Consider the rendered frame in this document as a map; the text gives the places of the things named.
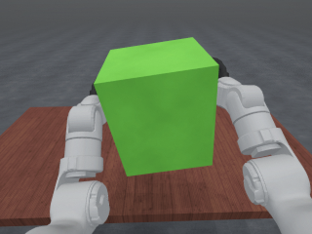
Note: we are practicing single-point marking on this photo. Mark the right robot hand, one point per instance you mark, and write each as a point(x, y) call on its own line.
point(222, 69)

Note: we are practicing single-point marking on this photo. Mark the table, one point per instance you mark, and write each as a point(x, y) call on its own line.
point(30, 153)

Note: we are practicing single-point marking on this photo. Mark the robot left upper arm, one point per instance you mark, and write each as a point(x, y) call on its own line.
point(77, 208)

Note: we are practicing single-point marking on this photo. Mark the right robot forearm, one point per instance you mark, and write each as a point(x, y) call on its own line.
point(257, 133)

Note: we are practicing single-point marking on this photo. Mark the left robot forearm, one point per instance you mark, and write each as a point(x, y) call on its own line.
point(83, 137)

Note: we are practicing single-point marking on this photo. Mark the carton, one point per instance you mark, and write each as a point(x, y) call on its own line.
point(159, 101)

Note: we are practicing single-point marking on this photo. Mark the robot right upper arm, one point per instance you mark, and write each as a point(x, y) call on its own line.
point(279, 184)

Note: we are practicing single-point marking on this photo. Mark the left robot hand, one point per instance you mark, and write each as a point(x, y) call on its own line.
point(93, 91)

